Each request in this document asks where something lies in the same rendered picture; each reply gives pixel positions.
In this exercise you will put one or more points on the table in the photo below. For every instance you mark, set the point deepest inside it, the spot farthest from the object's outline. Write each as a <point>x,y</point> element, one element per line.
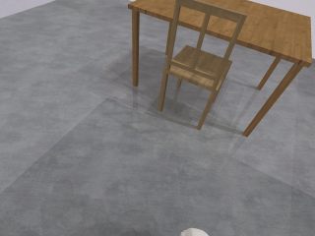
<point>273,31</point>

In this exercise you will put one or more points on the chair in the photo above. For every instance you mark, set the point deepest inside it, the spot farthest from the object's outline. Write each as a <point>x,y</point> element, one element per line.
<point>193,65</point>

